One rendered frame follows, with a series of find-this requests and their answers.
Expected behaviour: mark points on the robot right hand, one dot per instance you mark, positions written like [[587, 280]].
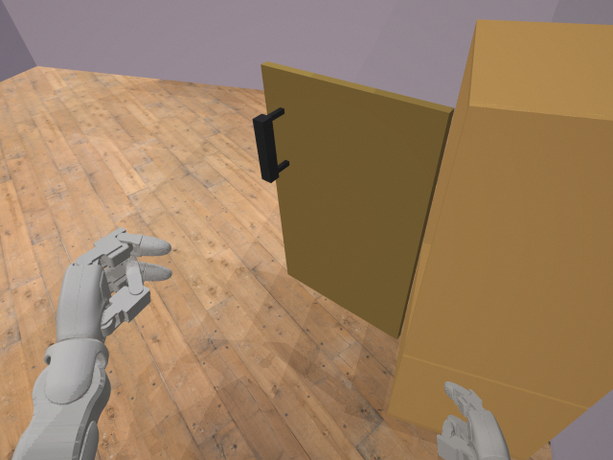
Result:
[[480, 437]]

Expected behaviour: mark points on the cupboard door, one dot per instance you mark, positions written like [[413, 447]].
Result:
[[356, 196]]

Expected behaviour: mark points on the robot left hand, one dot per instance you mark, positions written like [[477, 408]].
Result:
[[86, 286]]

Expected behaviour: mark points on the robot left forearm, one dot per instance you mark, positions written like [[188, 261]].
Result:
[[69, 396]]

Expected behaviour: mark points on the handle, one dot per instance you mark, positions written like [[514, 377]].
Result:
[[264, 133]]

